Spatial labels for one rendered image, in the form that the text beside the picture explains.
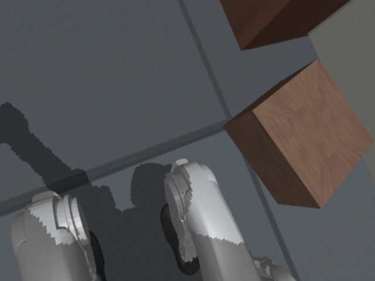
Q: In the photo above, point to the right robot foot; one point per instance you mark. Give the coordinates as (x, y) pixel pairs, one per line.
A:
(188, 268)

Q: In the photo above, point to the left robot foot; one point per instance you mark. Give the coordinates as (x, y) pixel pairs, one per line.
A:
(98, 257)

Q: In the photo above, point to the right robot hand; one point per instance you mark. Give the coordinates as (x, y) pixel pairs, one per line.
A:
(278, 273)

